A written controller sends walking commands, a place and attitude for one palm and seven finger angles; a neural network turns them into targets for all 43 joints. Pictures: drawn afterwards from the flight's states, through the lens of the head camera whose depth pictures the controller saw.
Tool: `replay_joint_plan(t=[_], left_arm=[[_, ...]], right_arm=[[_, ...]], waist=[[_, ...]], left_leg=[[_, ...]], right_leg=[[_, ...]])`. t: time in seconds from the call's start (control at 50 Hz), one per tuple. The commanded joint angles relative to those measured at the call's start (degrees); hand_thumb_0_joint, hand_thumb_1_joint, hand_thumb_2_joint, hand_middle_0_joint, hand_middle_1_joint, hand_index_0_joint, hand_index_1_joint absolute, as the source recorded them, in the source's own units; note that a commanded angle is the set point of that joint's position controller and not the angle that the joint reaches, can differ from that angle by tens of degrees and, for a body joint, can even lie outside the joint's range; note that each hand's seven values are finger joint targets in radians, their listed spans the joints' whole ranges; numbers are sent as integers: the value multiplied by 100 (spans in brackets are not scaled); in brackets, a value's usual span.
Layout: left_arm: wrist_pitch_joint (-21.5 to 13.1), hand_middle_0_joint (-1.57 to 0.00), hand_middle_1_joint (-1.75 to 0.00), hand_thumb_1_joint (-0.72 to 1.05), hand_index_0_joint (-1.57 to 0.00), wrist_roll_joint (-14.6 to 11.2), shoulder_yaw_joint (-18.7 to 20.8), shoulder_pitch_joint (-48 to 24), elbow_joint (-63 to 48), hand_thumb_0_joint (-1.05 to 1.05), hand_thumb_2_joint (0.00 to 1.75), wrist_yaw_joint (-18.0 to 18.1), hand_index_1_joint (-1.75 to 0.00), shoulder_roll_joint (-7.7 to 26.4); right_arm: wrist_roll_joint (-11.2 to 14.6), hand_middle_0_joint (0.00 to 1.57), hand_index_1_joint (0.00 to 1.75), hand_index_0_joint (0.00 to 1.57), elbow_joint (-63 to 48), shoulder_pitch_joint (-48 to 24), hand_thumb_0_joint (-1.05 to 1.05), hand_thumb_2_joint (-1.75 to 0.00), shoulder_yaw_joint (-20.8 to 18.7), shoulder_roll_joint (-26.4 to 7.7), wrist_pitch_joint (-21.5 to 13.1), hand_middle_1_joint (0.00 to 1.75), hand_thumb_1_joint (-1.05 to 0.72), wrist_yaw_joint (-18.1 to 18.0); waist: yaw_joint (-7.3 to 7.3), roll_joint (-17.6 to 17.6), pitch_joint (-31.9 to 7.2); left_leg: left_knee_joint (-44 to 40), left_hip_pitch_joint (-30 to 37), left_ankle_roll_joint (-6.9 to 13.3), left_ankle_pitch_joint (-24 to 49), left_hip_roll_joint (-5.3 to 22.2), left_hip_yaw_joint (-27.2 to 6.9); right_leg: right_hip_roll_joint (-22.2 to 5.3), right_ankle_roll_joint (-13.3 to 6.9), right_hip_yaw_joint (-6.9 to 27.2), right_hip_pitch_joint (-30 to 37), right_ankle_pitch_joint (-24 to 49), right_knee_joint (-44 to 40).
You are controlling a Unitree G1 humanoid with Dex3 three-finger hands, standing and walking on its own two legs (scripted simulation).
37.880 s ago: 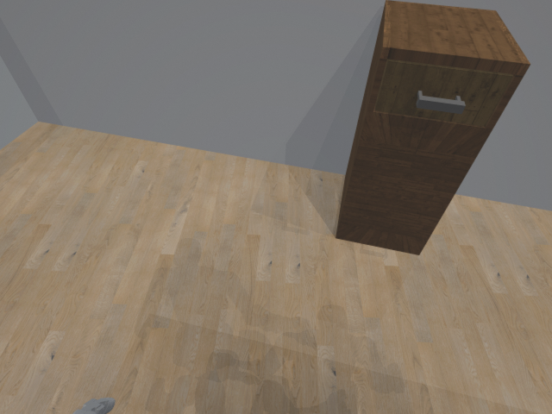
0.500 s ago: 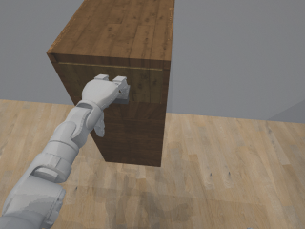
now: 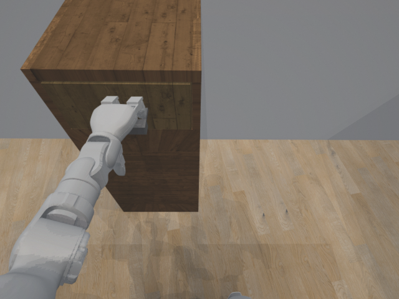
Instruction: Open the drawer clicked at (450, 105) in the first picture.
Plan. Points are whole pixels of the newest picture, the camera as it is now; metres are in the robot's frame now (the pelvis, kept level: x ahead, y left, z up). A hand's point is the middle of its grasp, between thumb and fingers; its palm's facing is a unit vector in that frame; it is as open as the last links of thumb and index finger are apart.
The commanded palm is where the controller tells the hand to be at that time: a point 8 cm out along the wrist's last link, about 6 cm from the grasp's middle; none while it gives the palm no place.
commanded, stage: lower the fingers behind the handle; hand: left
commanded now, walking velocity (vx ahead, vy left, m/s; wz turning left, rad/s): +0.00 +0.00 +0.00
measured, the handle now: (122, 119) +0.52 +0.18 +0.02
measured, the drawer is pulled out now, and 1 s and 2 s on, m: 0.00 0.00 0.01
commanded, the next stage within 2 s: close the thumb around the handle in 0.88 s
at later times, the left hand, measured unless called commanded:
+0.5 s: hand (122, 144) +0.46 +0.17 +0.00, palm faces -0.06 -0.02 -1.00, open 13.8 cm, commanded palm +0.43 +0.19 +0.05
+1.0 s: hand (121, 144) +0.46 +0.18 +0.00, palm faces -0.06 +0.00 -1.00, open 13.8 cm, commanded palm +0.44 +0.19 +0.05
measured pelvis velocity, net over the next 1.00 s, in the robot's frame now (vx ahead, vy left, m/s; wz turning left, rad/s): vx -0.01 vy -0.01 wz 0.00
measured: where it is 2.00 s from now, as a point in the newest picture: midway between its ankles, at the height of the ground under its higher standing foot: outside the picture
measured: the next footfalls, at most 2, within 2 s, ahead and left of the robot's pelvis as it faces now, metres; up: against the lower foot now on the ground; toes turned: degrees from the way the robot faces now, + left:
none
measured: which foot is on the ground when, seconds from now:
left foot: down 0.00-1.00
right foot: down 0.00-1.00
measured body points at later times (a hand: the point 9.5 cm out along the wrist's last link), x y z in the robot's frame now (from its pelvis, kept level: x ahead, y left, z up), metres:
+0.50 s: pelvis +0.00 -0.01 -0.01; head +0.09 -0.02 +0.43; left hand +0.45 +0.17 +0.05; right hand +0.05 -0.28 -0.14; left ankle -0.03 +0.10 -0.71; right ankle +0.02 -0.12 -0.71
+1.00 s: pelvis -0.01 -0.01 -0.01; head +0.09 -0.02 +0.43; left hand +0.46 +0.17 +0.05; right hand +0.04 -0.28 -0.14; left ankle -0.03 +0.10 -0.71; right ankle +0.02 -0.12 -0.71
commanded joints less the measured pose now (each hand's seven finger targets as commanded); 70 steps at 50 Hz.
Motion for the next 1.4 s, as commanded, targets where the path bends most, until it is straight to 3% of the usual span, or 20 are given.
replay_joint_plan(t=[0.0,0.02,0.04,0.1,0.22,0.3,0.38,0.5,0.6,0.64,0.78,0.84,0.92,0.96,1.04,1.1,1.2,1.3,1.32,1.38], left_arm=[[-75,-30,-120,-50,-30,198,1044,-1774,-1068,0,30,734,-120,1625],[-11,-30,-120,-50,-30,269,1069,-1851,-1135,0,30,912,-120,1671],[105,-30,-120,-50,-30,351,725,-1966,-1044,0,30,1050,-120,1252],[517,-30,-120,-50,-30,494,870,-2084,-826,0,30,1338,-120,1438],[774,-30,-120,-50,-30,171,156,-2770,-997,0,30,1023,-120,759],[729,-30,-120,-50,-30,200,489,-2318,-474,0,30,779,-120,1194],[489,-30,-120,-50,-30,196,605,-1783,-315,0,30,721,-120,1269],[184,-30,-120,-50,-30,314,727,-1868,-688,0,30,1000,-120,1271],[371,-30,-120,-50,-30,380,580,-2234,-739,0,30,1230,-120,1108],[501,-30,-120,-50,-30,362,566,-2115,-714,0,30,1270,-120,1069],[729,-30,-120,-50,-30,250,456,-2270,-536,0,30,1066,-120,1101],[657,-30,-120,-50,-30,222,674,-2202,-427,0,30,943,-120,1434],[481,-30,-120,-50,-30,237,384,-2186,-396,0,30,868,-120,1068],[430,-30,-120,-50,-30,248,523,-2115,-353,0,30,884,-120,1231],[333,-32,-122,-28,-32,267,598,-2114,-563,0,40,940,-122,1239],[340,-33,-124,-11,-33,273,477,-2269,-578,0,47,1011,-124,1054],[464,-35,-127,17,-35,274,650,-2295,-639,0,59,1079,-127,1269],[550,-37,-130,45,-37,271,616,-2189,-641,0,71,1050,-130,1235],[562,-37,-131,51,-37,272,394,-2137,-540,0,73,1045,-131,984],[579,-38,-133,68,-38,298,552,-2152,-574,0,80,1039,-133,1188]], right_arm=[[-78,20,30,20,-570,233,0,-90,-296,-829,-138,30,-90,45],[-80,20,30,20,-567,244,0,-90,-301,-814,-147,30,-90,73],[-84,20,30,20,-543,252,0,-90,-324,-787,-178,30,-90,115],[-91,20,30,20,-414,275,0,-90,-378,-871,-175,30,-90,174],[-36,20,30,20,-380,318,0,-90,-421,-838,-175,30,-90,82],[-45,20,30,20,-363,305,0,-90,-324,-894,-129,30,-90,7],[-48,20,30,20,-474,219,0,-90,-258,-859,-155,30,-90,-19],[-84,20,30,20,-473,297,0,-90,-337,-813,-252,30,-90,22],[-87,20,30,20,-354,353,0,-90,-394,-817,-267,30,-90,90],[-82,20,30,20,-353,360,0,-90,-387,-817,-253,30,-90,105],[-42,20,30,20,-365,305,0,-90,-340,-849,-201,30,-90,48],[-28,20,30,20,-373,287,0,-90,-293,-884,-192,30,-90,-1],[-37,20,30,20,-430,321,0,-90,-286,-841,-252,30,-90,-19],[-41,20,30,20,-425,325,0,-90,-286,-861,-274,30,-90,-24],[-42,20,30,20,-436,377,0,-90,-329,-840,-293,30,-90,1],[-59,20,30,20,-397,396,0,-90,-351,-835,-304,30,-90,38],[-71,20,30,20,-380,404,0,-90,-359,-872,-268,30,-90,61],[-50,20,30,20,-417,346,0,-90,-341,-868,-220,30,-90,66],[-53,20,30,20,-425,338,0,-90,-329,-835,-239,30,-90,64],[-35,20,30,20,-428,350,0,-90,-331,-869,-234,30,-90,62]], waist=[[375,73,-2170],[343,111,-2301],[216,96,-2247],[149,-56,-2459],[-193,63,-2785],[-66,-92,-2416],[47,-263,-1952],[77,-143,-2392],[-67,-24,-2519],[-15,-6,-2647],[-77,-122,-2440],[-35,-218,-2228],[-94,-153,-2052],[-66,-240,-2058],[5,-9,-2442],[-72,30,-2381],[-34,-17,-2591],[-7,-59,-2464],[-39,-27,-2311],[-4,-88,-2317]], left_leg=[[-241,580,-15,2370,-102,6],[-194,563,-26,2418,-95,11],[-159,577,-36,2405,-85,25],[-88,561,-41,2409,-72,60],[-96,1178,26,2382,-57,9],[-161,767,32,2156,-90,7],[-140,336,59,1815,-122,75],[93,315,37,2040,-122,56],[181,450,17,2135,-98,33],[153,510,24,2183,-106,52],[-10,455,57,1882,-123,63],[-67,297,69,1668,-128,54],[-54,295,71,1579,-128,56],[-22,231,80,1522,-126,55],[64,346,54,1792,-131,57],[108,388,39,1846,-114,23],[106,441,36,2004,-109,20],[45,441,31,2024,-107,12],[26,433,41,1917,-110,35],[-14,469,36,1870,-90,5]], right_leg=[[194,-279,-132,1289,1812,-36],[197,-264,-134,1272,1871,37],[213,-249,-169,1126,1843,38],[226,-230,-163,1128,1868,52],[216,-164,-140,1148,1888,-136],[183,-179,-119,1219,1871,-130],[154,-160,-58,1215,1779,-136],[163,-187,-35,1123,1937,105],[196,-186,-91,879,1876,160],[203,-179,-96,1004,1954,153],[185,-147,-73,1149,1790,-21],[159,-141,-43,1192,1657,-50],[159,-147,-63,972,1489,-83],[162,-144,-47,962,1442,-65],[167,-175,-28,1023,1682,66],[193,-193,-88,824,1617,92],[196,-186,-93,986,1775,118],[203,-188,-114,1026,1766,86],[205,-173,-124,936,1655,34],[211,-183,-121,912,1550,32]])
